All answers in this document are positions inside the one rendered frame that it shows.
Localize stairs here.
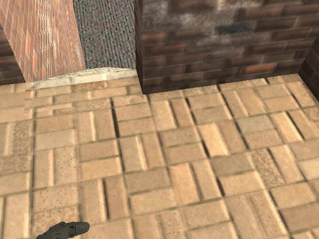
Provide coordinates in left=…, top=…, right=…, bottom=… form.
left=37, top=67, right=130, bottom=81

